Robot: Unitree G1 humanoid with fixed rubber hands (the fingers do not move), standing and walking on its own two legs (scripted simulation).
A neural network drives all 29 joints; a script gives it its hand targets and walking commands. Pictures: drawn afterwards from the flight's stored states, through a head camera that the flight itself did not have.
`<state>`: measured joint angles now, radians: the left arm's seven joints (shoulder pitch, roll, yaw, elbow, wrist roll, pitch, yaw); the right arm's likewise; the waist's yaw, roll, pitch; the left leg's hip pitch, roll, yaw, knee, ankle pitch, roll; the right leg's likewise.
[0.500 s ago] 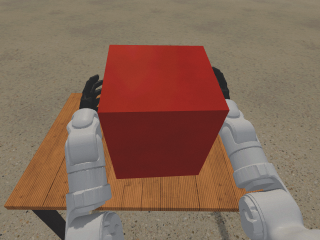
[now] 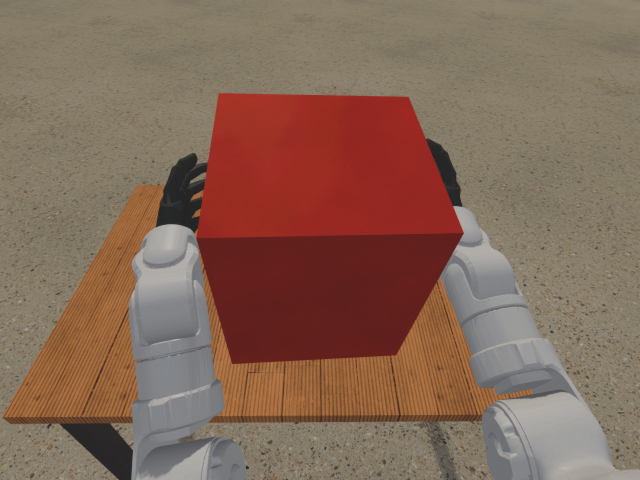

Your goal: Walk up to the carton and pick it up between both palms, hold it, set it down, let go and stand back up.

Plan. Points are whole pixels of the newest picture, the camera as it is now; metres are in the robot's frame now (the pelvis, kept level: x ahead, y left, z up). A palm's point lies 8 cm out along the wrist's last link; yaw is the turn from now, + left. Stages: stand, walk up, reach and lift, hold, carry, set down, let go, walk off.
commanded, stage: hold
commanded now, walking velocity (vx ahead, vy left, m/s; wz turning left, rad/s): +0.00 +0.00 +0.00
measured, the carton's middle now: (316, 237) +0.35 +0.00 +0.16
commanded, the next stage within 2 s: none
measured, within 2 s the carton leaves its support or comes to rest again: neither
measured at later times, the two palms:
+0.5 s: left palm (178, 222) +0.35 +0.15 +0.20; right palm (438, 199) +0.37 -0.15 +0.19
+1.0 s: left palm (180, 227) +0.34 +0.15 +0.19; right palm (443, 207) +0.36 -0.15 +0.19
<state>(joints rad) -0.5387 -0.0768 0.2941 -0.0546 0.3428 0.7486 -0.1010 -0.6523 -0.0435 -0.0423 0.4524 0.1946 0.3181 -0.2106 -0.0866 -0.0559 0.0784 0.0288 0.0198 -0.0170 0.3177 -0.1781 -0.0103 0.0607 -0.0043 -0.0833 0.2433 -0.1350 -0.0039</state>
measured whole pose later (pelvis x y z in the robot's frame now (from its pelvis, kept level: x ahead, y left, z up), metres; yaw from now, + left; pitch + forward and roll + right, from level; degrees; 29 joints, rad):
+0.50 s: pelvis +0.00 -0.01 +0.00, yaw +1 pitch -9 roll -1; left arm -0.58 -0.07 0.32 0.00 0.34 0.73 -0.10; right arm -0.70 -0.04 -0.06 0.50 0.17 0.32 -0.21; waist -0.08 -0.05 0.07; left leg 0.02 0.02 -0.02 0.30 -0.17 -0.02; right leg 0.05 0.00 -0.09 0.25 -0.14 -0.01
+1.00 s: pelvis +0.00 +0.00 +0.00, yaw +0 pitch -10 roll -1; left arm -0.55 -0.08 0.30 -0.04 0.35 0.75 -0.09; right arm -0.66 -0.04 -0.06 0.47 0.18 0.31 -0.20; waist -0.08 -0.06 0.08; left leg 0.03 0.02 -0.01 0.31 -0.17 -0.01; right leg 0.05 0.00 -0.08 0.25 -0.13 -0.01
